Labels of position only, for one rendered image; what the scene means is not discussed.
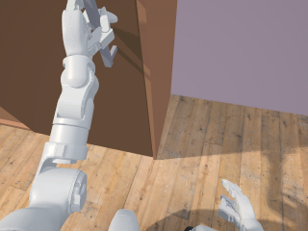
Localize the handle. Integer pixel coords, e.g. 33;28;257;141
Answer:
83;0;117;67

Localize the wardrobe door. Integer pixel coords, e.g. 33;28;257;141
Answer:
0;0;153;157
0;107;22;123

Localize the right robot hand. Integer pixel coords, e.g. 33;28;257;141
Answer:
218;179;256;229

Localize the left robot hand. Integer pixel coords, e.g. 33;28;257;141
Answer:
62;0;118;60

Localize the robot right forearm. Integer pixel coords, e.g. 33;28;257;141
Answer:
239;218;264;231

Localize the robot left thigh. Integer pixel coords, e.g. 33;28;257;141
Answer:
108;209;140;231

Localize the robot left forearm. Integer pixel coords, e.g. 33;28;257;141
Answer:
29;55;99;205

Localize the robot left upper arm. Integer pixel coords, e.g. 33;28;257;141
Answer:
0;167;88;231

